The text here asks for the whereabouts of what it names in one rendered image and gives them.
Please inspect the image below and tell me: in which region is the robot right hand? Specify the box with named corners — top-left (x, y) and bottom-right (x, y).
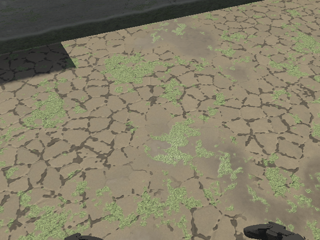
top-left (243, 221), bottom-right (306, 240)

